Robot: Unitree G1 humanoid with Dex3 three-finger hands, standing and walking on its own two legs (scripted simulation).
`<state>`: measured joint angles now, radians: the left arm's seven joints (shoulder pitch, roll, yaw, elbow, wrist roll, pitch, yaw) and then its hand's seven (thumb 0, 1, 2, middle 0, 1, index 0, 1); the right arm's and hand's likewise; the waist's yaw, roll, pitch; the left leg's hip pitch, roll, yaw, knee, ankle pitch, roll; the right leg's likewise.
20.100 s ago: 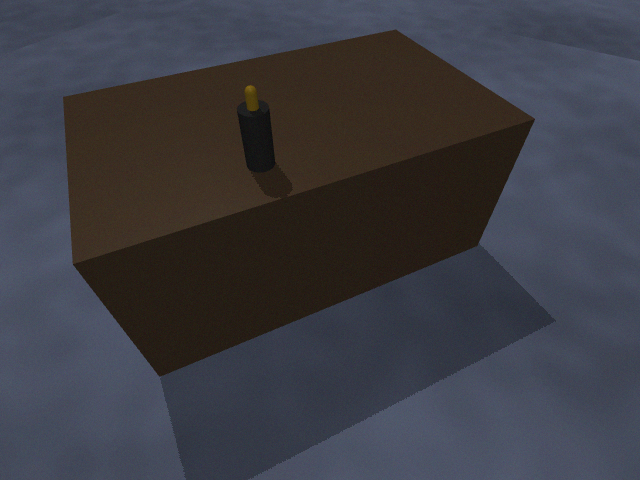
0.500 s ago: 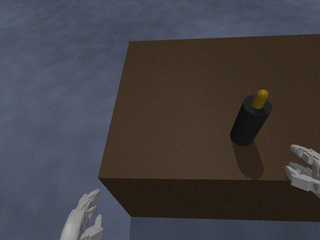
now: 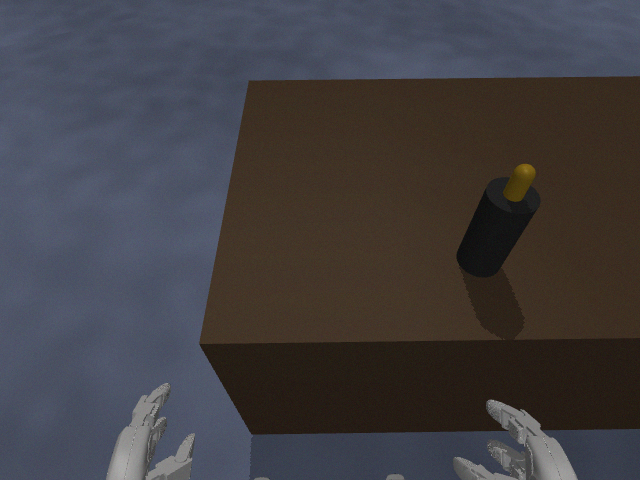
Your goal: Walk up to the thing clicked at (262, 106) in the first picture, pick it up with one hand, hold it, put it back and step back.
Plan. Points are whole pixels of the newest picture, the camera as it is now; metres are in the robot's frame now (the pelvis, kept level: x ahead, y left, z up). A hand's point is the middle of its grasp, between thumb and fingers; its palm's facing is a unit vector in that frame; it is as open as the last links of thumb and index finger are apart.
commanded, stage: close in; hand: right
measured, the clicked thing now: (499, 219) +0.52 -0.25 +0.00
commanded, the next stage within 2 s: approach in 0.08 s
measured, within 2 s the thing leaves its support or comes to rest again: neither
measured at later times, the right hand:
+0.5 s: hand (499, 364) +0.30 -0.22 -0.05, palm faces +0.19 +0.98 -0.04, open 14.2 cm
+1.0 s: hand (490, 269) +0.46 -0.25 -0.06, palm faces +0.29 +0.96 +0.01, open 16.0 cm
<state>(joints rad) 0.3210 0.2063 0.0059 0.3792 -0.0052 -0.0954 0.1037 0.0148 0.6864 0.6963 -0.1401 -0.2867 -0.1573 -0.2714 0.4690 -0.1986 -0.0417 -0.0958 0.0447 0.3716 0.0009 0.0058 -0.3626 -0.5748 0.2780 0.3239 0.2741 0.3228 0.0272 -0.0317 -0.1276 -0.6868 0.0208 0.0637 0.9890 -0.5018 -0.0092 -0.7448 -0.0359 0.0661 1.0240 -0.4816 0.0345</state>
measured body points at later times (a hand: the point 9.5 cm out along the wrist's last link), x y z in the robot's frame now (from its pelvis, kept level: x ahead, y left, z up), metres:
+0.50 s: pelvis -0.02 -0.01 -0.03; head +0.07 -0.04 +0.41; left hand +0.13 +0.24 -0.01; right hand +0.28 -0.27 -0.04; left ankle -0.01 +0.12 -0.68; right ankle +0.01 -0.14 -0.68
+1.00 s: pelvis -0.02 -0.02 -0.06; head +0.12 -0.06 +0.37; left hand +0.12 +0.24 -0.02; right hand +0.44 -0.30 -0.06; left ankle -0.01 +0.12 -0.68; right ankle +0.01 -0.14 -0.68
